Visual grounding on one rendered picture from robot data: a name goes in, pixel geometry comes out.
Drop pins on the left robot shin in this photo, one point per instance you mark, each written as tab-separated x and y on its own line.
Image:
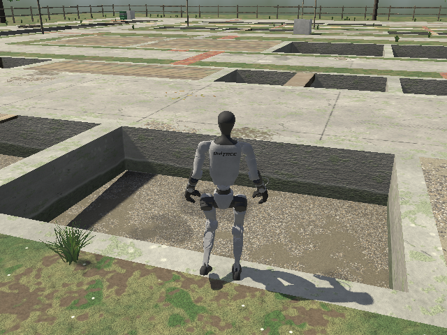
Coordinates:
208	242

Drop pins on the robot left forearm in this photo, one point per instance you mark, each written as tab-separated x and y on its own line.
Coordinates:
191	183

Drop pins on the robot right foot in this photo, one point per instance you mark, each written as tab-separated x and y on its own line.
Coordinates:
236	274

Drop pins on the robot right upper arm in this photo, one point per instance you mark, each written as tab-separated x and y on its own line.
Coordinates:
250	158

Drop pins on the robot right forearm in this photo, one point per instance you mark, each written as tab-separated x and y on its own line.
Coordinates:
259	184

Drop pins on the robot left upper arm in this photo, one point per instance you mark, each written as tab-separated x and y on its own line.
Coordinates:
202	148

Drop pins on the right robot hand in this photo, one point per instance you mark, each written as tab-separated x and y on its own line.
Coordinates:
258	194

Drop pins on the left robot hand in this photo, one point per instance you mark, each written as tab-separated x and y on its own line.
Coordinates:
188	198

